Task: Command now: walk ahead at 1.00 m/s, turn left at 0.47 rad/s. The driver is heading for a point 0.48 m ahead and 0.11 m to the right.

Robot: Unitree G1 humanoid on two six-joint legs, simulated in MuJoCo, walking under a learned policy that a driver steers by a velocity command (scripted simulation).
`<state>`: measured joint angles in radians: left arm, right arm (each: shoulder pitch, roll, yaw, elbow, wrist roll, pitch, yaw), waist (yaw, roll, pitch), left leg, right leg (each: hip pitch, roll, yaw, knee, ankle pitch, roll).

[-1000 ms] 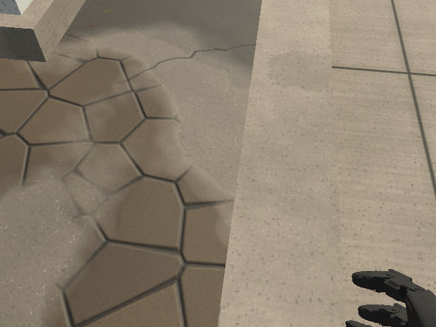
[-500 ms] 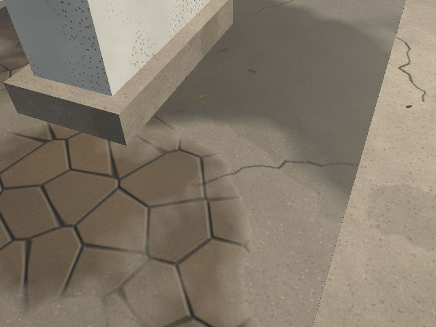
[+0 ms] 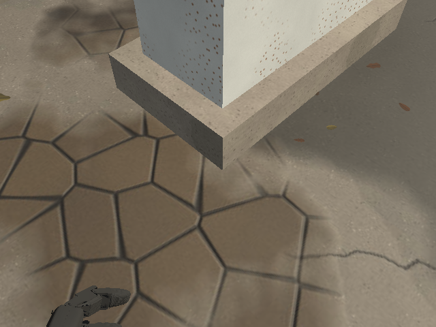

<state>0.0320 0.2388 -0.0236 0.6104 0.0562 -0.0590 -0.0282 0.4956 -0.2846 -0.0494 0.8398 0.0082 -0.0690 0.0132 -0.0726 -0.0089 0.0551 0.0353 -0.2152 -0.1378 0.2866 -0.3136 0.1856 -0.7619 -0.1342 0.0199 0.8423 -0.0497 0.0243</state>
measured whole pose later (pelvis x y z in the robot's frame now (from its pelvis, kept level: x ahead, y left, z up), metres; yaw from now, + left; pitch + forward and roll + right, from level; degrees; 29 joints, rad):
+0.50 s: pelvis +0.46 -0.03 +0.00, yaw +4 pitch +0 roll -2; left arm 0.48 0.24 0.03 0.95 -0.01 -0.11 -0.03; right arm 0.00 -0.25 0.03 0.71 -0.04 -0.08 0.04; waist 0.09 0.03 0.08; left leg -0.60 0.00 -0.01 0.55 0.11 0.07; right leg 0.07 0.08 -0.05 0.25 -0.32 -0.05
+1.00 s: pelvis +0.60 -0.01 +0.01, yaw +5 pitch -2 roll +0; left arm 0.19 0.20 0.01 1.02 0.01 -0.01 0.02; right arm 0.23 -0.22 0.02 1.02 -0.01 -0.02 0.00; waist -0.02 0.00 0.00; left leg -0.28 -0.07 0.03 0.40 -0.10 0.07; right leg -0.22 -0.02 0.05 0.46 -0.21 0.03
